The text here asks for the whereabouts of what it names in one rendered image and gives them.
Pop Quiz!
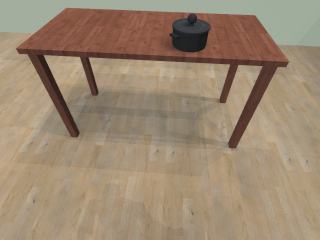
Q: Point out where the pot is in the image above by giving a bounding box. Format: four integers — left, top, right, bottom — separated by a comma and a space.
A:
169, 29, 209, 52

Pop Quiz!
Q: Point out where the table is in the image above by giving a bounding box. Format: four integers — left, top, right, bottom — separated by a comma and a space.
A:
16, 8, 289, 149

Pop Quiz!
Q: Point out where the lid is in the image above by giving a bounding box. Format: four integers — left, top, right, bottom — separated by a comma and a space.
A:
172, 18, 211, 35

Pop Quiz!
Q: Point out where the knob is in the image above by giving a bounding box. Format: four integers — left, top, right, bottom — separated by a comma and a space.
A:
187, 13, 197, 24

